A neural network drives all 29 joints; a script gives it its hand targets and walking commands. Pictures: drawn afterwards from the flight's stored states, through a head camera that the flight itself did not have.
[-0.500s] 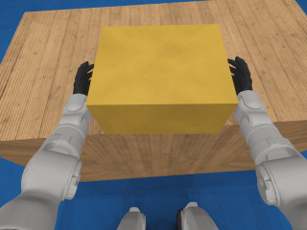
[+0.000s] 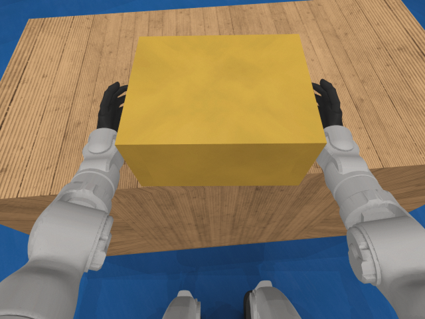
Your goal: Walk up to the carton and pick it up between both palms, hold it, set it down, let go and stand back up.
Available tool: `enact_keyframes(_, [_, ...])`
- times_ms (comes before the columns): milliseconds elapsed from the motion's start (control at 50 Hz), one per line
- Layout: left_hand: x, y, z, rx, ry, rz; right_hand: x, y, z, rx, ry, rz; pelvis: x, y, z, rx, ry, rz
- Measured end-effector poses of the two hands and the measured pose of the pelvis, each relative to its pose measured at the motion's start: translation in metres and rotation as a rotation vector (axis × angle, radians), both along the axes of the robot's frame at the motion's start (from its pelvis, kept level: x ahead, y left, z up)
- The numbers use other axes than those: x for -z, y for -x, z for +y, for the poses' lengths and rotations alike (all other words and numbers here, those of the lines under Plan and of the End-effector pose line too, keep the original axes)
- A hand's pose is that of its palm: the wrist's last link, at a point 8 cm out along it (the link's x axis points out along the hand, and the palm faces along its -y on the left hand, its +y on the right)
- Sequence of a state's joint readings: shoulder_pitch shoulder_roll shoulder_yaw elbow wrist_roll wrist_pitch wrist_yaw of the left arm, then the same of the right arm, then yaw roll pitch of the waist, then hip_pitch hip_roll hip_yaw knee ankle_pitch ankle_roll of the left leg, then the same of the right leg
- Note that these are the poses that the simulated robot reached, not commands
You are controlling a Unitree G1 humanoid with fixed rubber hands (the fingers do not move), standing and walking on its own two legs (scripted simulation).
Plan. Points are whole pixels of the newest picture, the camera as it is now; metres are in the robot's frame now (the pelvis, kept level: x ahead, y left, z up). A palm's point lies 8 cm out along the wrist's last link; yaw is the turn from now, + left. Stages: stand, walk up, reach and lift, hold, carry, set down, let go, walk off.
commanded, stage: reach and lift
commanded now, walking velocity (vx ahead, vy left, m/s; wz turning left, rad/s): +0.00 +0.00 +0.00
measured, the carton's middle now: (219, 111) +0.49 +0.00 +0.05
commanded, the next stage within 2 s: none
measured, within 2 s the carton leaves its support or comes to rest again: leaves its support in 0.58 s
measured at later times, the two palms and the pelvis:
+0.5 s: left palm (107, 129) +0.45 +0.20 +0.06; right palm (328, 126) +0.43 -0.20 +0.06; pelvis +0.02 +0.01 +0.02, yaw +2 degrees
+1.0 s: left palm (105, 122) +0.45 +0.20 +0.09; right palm (329, 132) +0.43 -0.20 +0.06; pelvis +0.05 +0.02 +0.05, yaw +1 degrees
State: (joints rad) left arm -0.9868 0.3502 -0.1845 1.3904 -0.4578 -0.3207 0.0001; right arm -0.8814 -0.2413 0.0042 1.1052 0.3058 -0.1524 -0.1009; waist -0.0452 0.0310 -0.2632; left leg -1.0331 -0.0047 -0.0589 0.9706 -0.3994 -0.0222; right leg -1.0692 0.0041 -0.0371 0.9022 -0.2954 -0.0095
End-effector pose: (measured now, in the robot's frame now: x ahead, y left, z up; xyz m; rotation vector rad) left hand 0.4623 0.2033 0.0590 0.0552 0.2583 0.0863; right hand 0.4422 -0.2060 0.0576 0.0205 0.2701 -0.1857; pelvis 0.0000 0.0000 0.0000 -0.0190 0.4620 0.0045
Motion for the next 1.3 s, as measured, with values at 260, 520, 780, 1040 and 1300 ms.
enact_keyframes(260, [0.0, -0.001, -0.002, 0.022, -0.001, 0.0, -0.001, 0.0, 0.0, -0.005, 0.008, -0.001, -0.003, -0.005, 0.004, -0.006, 0.012, -0.016])
enact_keyframes(520, [-0.007, 0.014, 0.002, 0.013, -0.057, -0.021, -0.002, 0.009, 0.004, -0.028, 0.005, -0.029, -0.027, -0.022, 0.011, -0.055, 0.031, -0.031])
enact_keyframes(780, [-0.022, 0.02, 0.001, 0.017, -0.1, -0.014, 0.001, 0.018, 0.004, -0.019, -0.044, -0.03, -0.047, -0.036, 0.018, -0.044, 0.016, -0.053])
enact_keyframes(1040, [-0.029, 0.014, -0.003, 0.022, -0.09, -0.005, 0.002, 0.017, 0.002, -0.008, -0.062, -0.01, -0.052, -0.047, 0.02, -0.02, 0.021, -0.053])
enact_keyframes(1300, [-0.049, 0.017, 0.005, 0.007, -0.073, 0.009, -0.017, 0.016, 0.009, -0.022, -0.037, 0.013, -0.057, -0.05, 0.016, -0.023, 0.022, -0.082])
